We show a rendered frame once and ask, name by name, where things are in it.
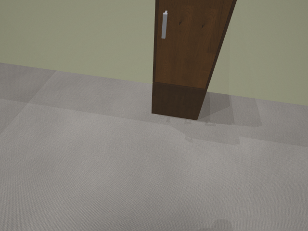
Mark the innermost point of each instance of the cupboard door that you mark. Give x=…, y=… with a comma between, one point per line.
x=194, y=29

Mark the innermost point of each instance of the handle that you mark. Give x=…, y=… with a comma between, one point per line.
x=164, y=25

